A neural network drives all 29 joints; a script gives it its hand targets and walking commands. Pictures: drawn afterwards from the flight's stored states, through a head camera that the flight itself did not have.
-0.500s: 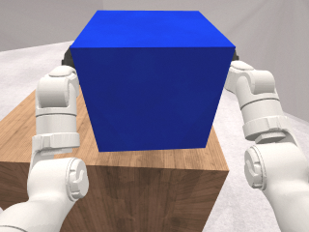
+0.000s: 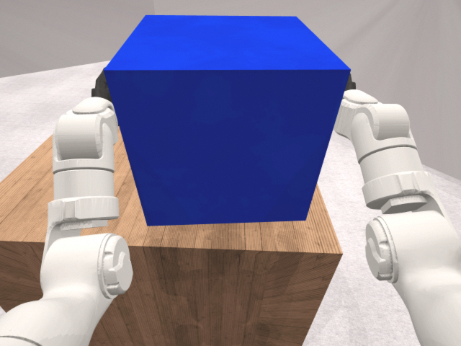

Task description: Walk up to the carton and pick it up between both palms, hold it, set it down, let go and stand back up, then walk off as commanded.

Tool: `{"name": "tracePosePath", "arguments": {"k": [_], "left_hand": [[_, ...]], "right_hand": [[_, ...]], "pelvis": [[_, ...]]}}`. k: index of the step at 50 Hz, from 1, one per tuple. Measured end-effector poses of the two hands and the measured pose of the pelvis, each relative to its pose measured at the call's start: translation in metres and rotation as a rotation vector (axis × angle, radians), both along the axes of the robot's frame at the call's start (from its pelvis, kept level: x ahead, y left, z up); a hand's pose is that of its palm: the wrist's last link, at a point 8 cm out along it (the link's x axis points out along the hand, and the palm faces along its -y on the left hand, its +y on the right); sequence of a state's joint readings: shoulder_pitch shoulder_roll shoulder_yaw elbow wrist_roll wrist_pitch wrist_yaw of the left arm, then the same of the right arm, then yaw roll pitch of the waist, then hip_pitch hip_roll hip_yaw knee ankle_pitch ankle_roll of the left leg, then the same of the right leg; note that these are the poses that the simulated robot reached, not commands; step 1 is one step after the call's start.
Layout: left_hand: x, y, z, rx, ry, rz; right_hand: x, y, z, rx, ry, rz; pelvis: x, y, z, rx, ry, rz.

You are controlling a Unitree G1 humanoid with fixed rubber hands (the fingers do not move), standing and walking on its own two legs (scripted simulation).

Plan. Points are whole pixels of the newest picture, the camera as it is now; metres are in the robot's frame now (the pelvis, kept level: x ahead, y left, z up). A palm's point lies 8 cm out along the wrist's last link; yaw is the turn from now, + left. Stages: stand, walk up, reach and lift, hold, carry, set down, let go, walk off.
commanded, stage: hold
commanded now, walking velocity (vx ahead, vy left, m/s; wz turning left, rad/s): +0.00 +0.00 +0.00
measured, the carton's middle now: (224, 116) +0.42 +0.00 +0.26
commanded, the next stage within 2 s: none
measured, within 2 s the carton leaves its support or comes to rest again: neither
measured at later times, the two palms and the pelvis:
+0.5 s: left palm (107, 111) +0.37 +0.19 +0.29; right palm (340, 103) +0.38 -0.18 +0.30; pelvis +0.00 +0.00 +0.00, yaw +0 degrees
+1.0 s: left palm (105, 110) +0.36 +0.19 +0.29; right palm (342, 103) +0.37 -0.18 +0.31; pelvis +0.00 +0.00 +0.00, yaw +0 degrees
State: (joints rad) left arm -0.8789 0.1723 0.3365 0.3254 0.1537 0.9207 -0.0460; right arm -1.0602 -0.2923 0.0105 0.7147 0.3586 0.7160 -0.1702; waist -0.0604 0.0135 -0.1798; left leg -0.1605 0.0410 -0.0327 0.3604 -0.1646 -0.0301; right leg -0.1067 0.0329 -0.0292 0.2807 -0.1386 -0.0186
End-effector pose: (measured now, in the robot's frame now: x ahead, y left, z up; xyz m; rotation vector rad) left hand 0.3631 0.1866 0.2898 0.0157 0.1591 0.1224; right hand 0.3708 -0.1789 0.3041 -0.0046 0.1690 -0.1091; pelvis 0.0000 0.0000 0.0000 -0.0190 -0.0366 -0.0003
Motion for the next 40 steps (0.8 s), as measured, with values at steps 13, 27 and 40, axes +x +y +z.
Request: {"name": "tracePosePath", "arguments": {"k": [13,27,40], "left_hand": [[-0.001,0.003,0.000,0.010,0.006,-0.003],[0.004,0.000,-0.004,0.012,0.006,-0.003],[0.001,0.001,-0.003,0.008,-0.010,0.004]], "right_hand": [[0.000,0.003,0.004,0.010,0.006,-0.004],[0.004,0.000,-0.002,-0.006,0.004,-0.001],[0.003,0.001,-0.007,0.016,-0.010,0.004]], "pelvis": [[-0.001,0.001,0.000,-0.003,0.000,0.002],[0.003,0.000,0.000,-0.002,0.008,0.003],[0.005,0.001,0.000,-0.002,-0.005,0.005]]}}
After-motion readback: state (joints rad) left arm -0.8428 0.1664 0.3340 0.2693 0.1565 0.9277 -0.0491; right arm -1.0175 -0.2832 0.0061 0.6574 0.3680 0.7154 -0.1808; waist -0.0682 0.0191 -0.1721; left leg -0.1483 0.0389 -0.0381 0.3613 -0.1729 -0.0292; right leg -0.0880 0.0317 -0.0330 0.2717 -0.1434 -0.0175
